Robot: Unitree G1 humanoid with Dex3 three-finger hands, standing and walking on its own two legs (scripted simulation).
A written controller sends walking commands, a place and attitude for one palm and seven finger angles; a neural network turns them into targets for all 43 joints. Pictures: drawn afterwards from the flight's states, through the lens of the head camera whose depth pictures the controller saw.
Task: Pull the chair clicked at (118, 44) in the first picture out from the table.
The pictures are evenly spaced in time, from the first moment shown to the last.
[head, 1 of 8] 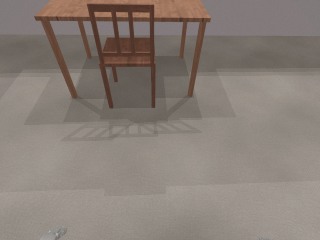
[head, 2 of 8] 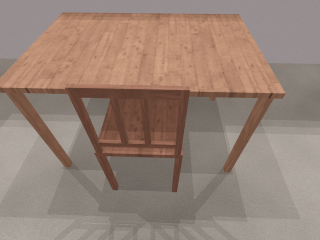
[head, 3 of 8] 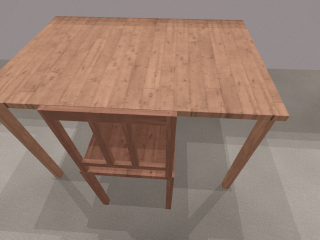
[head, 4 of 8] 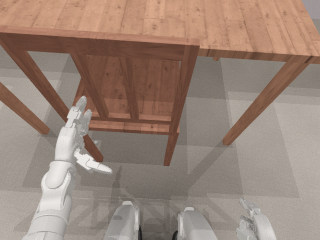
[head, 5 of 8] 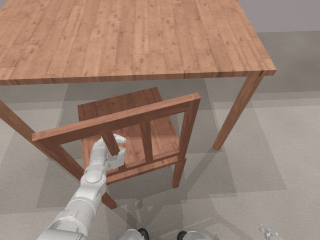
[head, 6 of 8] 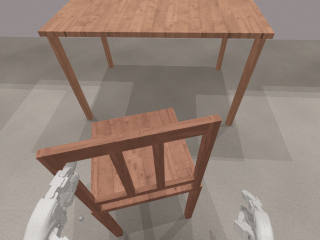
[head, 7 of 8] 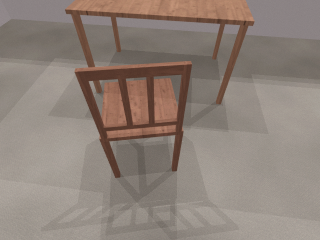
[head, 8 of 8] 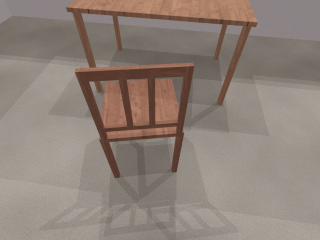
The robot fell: no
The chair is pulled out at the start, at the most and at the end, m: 0.00 0.60 0.60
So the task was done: yes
